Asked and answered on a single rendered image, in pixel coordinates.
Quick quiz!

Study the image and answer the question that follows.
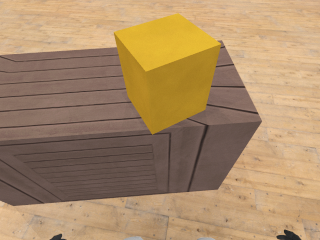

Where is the carton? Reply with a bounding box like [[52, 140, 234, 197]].
[[113, 13, 221, 135]]

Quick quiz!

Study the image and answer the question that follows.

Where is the pedestal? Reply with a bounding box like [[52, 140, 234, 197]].
[[0, 40, 262, 206]]

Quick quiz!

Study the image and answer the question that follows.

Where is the right robot hand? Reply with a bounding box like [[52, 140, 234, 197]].
[[276, 229, 301, 240]]

